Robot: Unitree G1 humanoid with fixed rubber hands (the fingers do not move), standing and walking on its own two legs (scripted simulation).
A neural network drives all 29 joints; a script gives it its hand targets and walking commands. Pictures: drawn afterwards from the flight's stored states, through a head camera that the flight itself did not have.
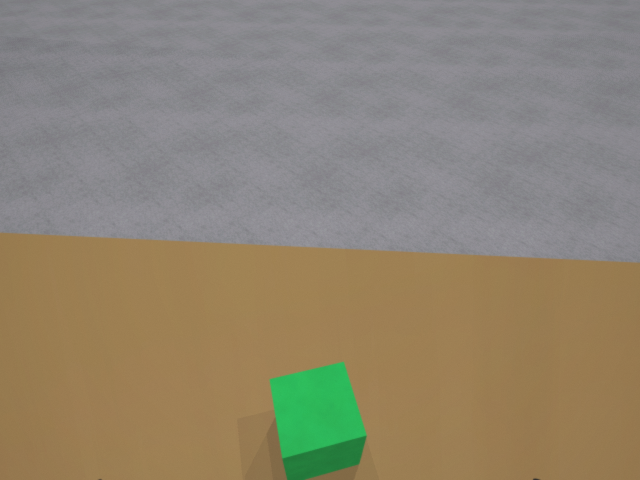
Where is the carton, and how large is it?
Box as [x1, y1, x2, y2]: [270, 362, 366, 479]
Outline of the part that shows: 343,362 270,379 281,453 287,479 304,479 354,465 359,462 366,435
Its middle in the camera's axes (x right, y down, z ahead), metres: -0.02 +0.51 +1.08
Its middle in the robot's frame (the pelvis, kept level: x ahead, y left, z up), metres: +0.44 +0.01 -0.66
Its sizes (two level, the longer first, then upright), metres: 0.210 0.200 0.250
